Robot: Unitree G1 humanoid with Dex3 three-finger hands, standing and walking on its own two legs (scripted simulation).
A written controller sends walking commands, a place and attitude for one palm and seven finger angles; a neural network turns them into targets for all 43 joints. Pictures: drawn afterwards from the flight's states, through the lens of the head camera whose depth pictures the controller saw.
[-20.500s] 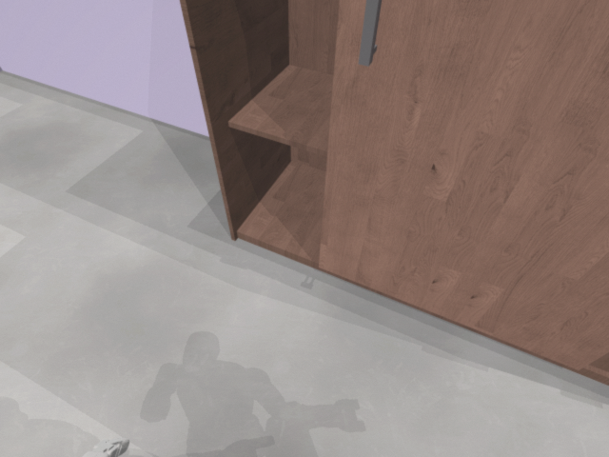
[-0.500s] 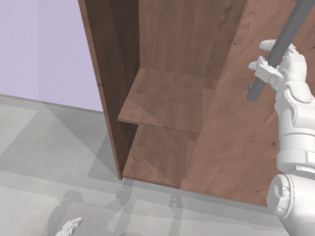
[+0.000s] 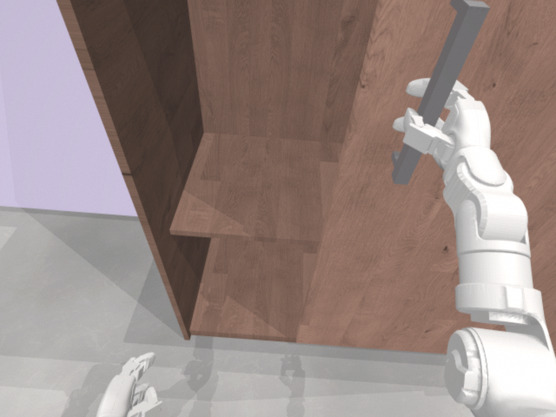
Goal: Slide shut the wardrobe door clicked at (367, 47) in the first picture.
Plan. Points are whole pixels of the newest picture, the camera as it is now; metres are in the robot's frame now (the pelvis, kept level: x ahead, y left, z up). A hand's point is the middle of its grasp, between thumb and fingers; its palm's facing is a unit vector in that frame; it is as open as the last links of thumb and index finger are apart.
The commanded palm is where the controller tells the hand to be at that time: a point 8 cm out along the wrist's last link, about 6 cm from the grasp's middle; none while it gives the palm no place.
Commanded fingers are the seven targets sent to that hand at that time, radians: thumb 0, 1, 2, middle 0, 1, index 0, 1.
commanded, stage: tug the door sideways, standing still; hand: right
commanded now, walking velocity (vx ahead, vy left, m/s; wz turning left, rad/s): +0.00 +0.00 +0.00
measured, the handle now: (425, 101) +0.48 -0.18 +0.25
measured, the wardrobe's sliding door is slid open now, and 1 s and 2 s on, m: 0.38 0.33 0.16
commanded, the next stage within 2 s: step sideways, sliding the door along in 0.58 s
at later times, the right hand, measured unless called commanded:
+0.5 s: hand (398, 130) +0.42 -0.13 +0.23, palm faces +0.10 +0.99 -0.05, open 5.9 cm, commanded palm +0.41 -0.12 +0.23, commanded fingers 0.00 -0.90 -0.90 0.45 1.40 0.45 1.40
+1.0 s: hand (369, 129) +0.44 -0.10 +0.23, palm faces +0.16 +0.98 -0.12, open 6.1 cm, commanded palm +0.42 -0.13 +0.24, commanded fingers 0.00 -0.90 -0.90 0.45 1.40 0.45 1.40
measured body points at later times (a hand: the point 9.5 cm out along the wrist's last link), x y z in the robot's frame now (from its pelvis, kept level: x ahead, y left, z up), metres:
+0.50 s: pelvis -0.04 -0.02 +0.00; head -0.02 +0.00 +0.45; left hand +0.08 +0.20 -0.13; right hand +0.41 -0.18 +0.24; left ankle -0.07 +0.14 -0.74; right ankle -0.07 -0.12 -0.74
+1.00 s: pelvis -0.05 +0.04 -0.02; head +0.01 +0.07 +0.42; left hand +0.04 +0.29 -0.16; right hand +0.42 -0.15 +0.23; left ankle -0.07 +0.11 -0.74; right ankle -0.07 -0.11 -0.72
